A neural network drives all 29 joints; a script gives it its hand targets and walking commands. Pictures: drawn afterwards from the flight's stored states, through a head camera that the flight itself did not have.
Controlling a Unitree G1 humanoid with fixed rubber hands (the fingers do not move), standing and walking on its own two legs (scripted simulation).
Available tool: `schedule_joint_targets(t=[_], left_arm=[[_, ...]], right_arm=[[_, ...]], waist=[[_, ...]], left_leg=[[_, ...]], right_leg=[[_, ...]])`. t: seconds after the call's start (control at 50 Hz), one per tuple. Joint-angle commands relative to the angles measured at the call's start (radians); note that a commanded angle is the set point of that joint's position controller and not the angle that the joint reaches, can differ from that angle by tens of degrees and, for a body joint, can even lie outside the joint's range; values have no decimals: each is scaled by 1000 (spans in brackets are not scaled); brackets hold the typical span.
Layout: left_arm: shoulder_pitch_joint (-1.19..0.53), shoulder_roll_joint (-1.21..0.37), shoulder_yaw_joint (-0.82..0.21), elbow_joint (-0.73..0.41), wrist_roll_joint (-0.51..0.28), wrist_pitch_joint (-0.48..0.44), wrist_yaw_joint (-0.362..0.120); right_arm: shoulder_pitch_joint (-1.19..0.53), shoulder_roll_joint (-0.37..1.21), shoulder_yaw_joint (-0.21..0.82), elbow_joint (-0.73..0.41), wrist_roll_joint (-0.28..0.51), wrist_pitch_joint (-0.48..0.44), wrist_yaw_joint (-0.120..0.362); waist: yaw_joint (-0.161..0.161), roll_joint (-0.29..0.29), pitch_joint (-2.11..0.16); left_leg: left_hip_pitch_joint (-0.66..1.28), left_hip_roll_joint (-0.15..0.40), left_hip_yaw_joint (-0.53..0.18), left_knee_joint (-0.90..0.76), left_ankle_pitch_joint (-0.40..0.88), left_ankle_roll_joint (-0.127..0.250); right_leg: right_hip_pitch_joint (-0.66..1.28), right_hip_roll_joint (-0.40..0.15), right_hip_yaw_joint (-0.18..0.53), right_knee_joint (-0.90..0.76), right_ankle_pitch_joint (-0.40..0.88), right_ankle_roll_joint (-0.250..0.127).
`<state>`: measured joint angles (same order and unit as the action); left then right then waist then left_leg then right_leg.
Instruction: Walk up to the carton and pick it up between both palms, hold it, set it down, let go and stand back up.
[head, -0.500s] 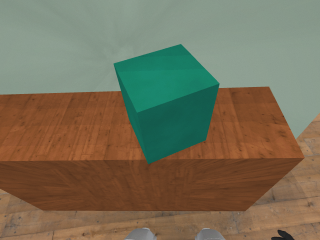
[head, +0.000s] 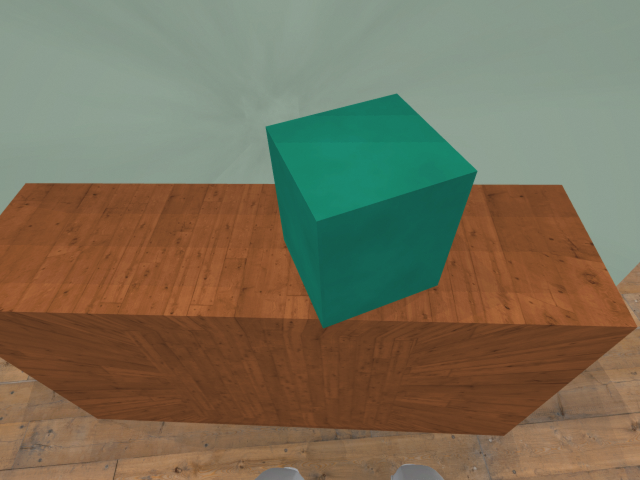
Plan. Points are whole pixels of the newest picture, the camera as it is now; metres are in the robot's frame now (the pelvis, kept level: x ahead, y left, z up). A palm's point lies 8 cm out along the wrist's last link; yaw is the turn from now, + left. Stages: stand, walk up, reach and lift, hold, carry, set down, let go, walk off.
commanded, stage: walk up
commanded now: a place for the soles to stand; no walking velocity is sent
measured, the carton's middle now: (359, 213) +0.49 -0.05 +0.03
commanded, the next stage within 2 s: reach and lift in 0.90 s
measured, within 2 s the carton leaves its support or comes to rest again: neither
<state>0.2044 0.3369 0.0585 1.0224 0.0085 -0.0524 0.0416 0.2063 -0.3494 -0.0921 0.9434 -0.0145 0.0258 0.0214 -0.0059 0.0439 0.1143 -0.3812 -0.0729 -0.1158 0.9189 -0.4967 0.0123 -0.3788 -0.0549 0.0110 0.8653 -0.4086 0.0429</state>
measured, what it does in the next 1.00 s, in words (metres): stands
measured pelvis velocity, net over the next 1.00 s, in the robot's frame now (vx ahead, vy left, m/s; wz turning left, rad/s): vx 0.02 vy -0.01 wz -0.01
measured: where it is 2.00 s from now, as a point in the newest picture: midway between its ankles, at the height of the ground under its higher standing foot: outside the picture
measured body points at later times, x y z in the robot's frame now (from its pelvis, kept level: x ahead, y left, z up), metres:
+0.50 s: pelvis +0.03 -0.01 +0.01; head +0.06 -0.02 +0.46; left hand +0.11 +0.30 -0.11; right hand +0.11 -0.32 -0.12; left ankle +0.04 +0.13 -0.69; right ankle +0.04 -0.16 -0.69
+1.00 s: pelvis +0.02 -0.01 +0.01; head +0.07 -0.02 +0.45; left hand +0.12 +0.30 -0.11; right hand +0.13 -0.31 -0.13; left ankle +0.04 +0.13 -0.69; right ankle +0.04 -0.16 -0.69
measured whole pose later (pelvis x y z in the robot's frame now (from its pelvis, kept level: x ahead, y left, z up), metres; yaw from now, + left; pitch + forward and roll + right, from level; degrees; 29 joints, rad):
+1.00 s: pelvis +0.02 -0.01 +0.01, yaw +0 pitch -2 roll +0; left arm 0.11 0.34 0.07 0.86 0.03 0.23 0.04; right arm 0.01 -0.33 -0.12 1.16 -0.09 -0.12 0.04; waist -0.01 0.03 0.15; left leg -0.38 -0.04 -0.11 0.85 -0.43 -0.03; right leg -0.38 -0.05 0.01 0.84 -0.42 0.04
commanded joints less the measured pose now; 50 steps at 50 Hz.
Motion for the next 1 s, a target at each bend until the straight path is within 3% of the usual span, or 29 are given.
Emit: schedule_joint_targets(t=[0.0,0.02,0.04,0.06,0.1,0.18,0.2,0.22,0.24,0.26,0.28,0.3,0.34,0.38,0.42,0.44,0.48,0.52,0.56,0.6,0.64,0.68,0.72,0.76,0.82,0.88,0.9,0.94,0.98], left_arm=[[-134,316,57,-102,7,-23,5],[-146,269,43,-113,8,-16,-3],[-114,234,33,-99,3,-6,1],[-87,265,34,-105,-7,5,8],[-91,296,49,-76,-6,13,5],[-44,268,49,-64,-16,-10,2],[-22,230,38,-51,-7,-19,-1],[54,220,39,-40,-10,-35,6],[82,295,55,-16,9,-46,13],[90,366,73,-23,18,-54,13],[53,386,73,-58,4,-56,12],[0,361,66,-62,-3,-56,6],[-58,345,46,-79,5,-49,9],[-81,326,42,-89,4,-41,8],[-102,279,31,-95,-7,-29,4],[-100,263,27,-93,-16,-22,-2],[-59,237,14,-72,-19,-12,5],[-23,249,11,-55,-7,-20,0],[28,323,35,-30,11,-43,5],[64,383,52,-46,-4,-43,8],[-43,379,44,-75,-3,-39,13],[-139,319,22,-88,-5,-25,5],[-125,233,0,-86,-14,-13,3],[-76,264,13,-84,-5,-15,3],[-38,273,22,-49,-9,-35,0],[25,375,45,-48,2,-38,2],[-326,253,122,-338,88,193,29],[-461,188,88,-473,68,346,28],[-394,185,87,-521,62,386,8]], right_arm=[[108,-236,-54,-18,-32,-49,-12],[109,-269,-57,-25,-32,-61,-10],[92,-317,-62,-35,-37,-66,-10],[47,-339,-63,-47,-35,-73,-15],[31,-308,-49,-53,-24,-78,-34],[-32,-286,-37,-70,-25,-69,-35],[-69,-288,-36,-92,-15,-66,-35],[-97,-252,-34,-106,-6,-61,-32],[-82,-210,-26,-106,2,-61,-33],[-42,-184,-31,-97,8,-56,-32],[-41,-212,-28,-99,0,-47,-39],[-18,-240,-36,-70,-5,-41,-40],[1,-230,-34,-60,-13,-47,-27],[27,-235,-46,-30,-16,-56,-20],[13,-243,-40,-32,-19,-67,-23],[-5,-275,-39,-44,-7,-74,-21],[-66,-272,-28,-42,0,-69,-19],[-99,-263,-22,-58,6,-61,-25],[-123,-234,-16,-74,23,-57,-30],[-115,-234,-19,-73,17,-44,-36],[-35,-224,-27,-43,1,-42,-27],[6,-244,-36,-13,-7,-53,-14],[-66,-277,-37,-24,0,-61,-15],[-61,-306,-24,-40,-2,-68,-18],[-119,-244,-9,-54,12,-55,-24],[-143,-235,-11,-46,20,-45,-33],[-486,-108,-45,163,-164,-218,-9],[-380,-205,-128,151,-167,-252,38],[-346,-241,-150,119,-136,-283,39]], waist=[[-77,-141,-49],[-70,-34,-93],[-57,171,-27],[-34,158,34],[-20,72,28],[0,143,-50],[38,59,-90],[80,35,-142],[86,-64,-190],[55,-200,-188],[48,-207,-186],[30,-152,-172],[-8,-200,-110],[-30,-205,-131],[-32,-51,-169],[6,28,-164],[23,105,-134],[36,104,-145],[65,-103,-160],[63,-122,-221],[-7,-147,-159],[-44,-134,-138],[2,101,-103],[4,66,-167],[49,15,-167],[47,-129,-164],[-56,4,-145],[-79,-27,-116],[-53,-60,-197]], left_leg=[[109,63,-44,-241,31,69],[164,150,-244,-448,-62,112],[151,257,-527,-644,-199,105],[117,294,-628,-682,-179,116],[124,272,-583,-631,43,103],[130,234,-421,-486,409,163],[35,247,-385,-424,468,171],[25,190,-276,-333,571,103],[-70,133,-195,-198,520,52],[-168,23,-64,-16,320,-7],[-187,21,-4,53,39,-16],[-182,49,0,49,-141,0],[-141,71,17,-36,-67,12],[34,100,18,-211,179,28],[171,146,-155,-352,340,63],[115,193,-278,-422,330,111],[101,260,-363,-460,344,180],[111,231,-292,-381,493,159],[-66,100,-104,-166,590,47],[-66,48,16,-13,283,7],[1,60,44,-56,45,25],[146,113,-49,-306,187,51],[148,248,-372,-509,236,149],[162,282,-428,-455,427,228],[-39,145,-198,-330,513,95],[-51,48,12,-39,282,2],[-195,102,165,-245,148,-73],[-133,144,120,-224,177,-73],[-28,144,122,-201,277,-73]], right_leg=[[-144,-205,312,-321,-59,-200],[-175,-74,148,-150,-53,-141],[-286,29,-3,66,-151,-73],[-331,22,66,138,-170,-67],[-273,-1,82,138,-142,-62],[-77,14,11,-59,-143,-56],[96,14,-17,-219,5,-68],[215,13,6,-331,144,-74],[339,-82,137,-355,251,-112],[379,-229,395,-409,328,-193],[332,-365,492,-403,451,-299],[319,-366,504,-393,421,-308],[208,-320,434,-383,391,-304],[96,-219,281,-320,355,-214],[-1,-108,158,-156,350,-136],[28,-9,41,-74,218,-73],[3,35,-10,-40,-28,-66],[81,17,1,-175,55,-66],[290,-100,188,-286,391,-134],[252,-300,391,-355,456,-285],[115,-335,424,-348,361,-324],[-4,-214,261,-255,298,-204],[-82,23,-9,-32,64,-62],[-31,35,4,-49,-93,-57],[253,-22,59,-229,242,-87],[233,-250,336,-367,436,-261],[-38,39,-93,-130,62,-38],[-20,30,-99,-85,61,-90],[12,38,-108,-114,142,-78]])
